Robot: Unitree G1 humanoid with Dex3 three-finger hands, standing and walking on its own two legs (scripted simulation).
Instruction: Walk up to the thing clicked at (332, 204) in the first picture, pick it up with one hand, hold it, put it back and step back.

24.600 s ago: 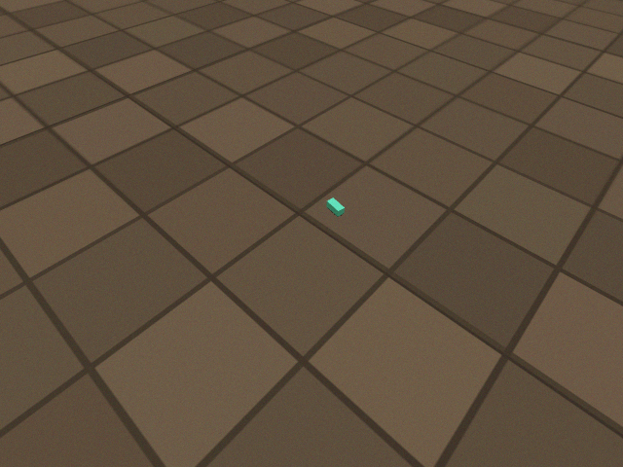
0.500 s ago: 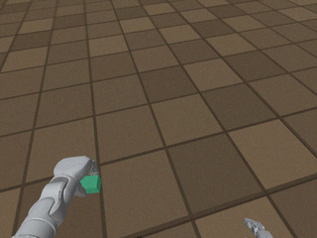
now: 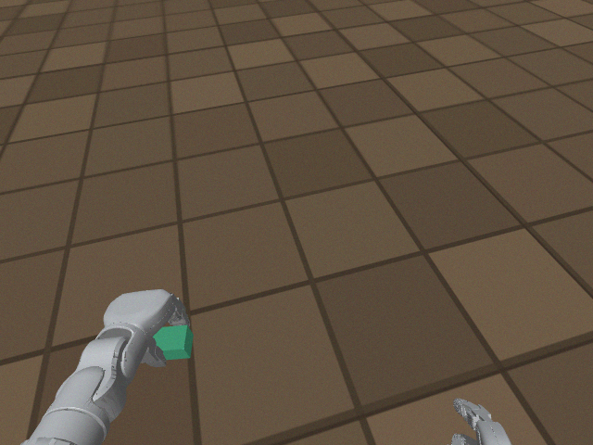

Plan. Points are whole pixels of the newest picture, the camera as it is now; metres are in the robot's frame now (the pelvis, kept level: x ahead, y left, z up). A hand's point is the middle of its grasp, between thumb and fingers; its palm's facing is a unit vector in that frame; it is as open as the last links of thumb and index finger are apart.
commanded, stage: hold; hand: left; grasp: from above
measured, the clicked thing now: (162, 343) +0.31 +0.22 -0.07
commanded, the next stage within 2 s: crouch in 0.46 s
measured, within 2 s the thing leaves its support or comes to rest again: neither
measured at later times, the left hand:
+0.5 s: hand (147, 337) +0.30 +0.23 -0.03, palm faces -0.44 -0.06 -0.90, open 6.7 cm
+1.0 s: hand (164, 365) +0.30 +0.24 -0.14, palm faces -0.44 +0.01 -0.90, open 6.7 cm
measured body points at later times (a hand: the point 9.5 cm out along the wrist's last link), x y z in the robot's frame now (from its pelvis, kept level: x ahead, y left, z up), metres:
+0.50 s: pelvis +0.01 +0.00 +0.00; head +0.02 -0.02 +0.45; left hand +0.32 +0.23 +0.02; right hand +0.15 -0.25 -0.12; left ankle +0.02 +0.13 -0.73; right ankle +0.01 -0.13 -0.73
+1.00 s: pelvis -0.01 +0.00 -0.05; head +0.06 +0.01 +0.40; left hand +0.32 +0.23 -0.09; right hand +0.11 -0.27 -0.16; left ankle +0.02 +0.13 -0.73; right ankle +0.01 -0.13 -0.73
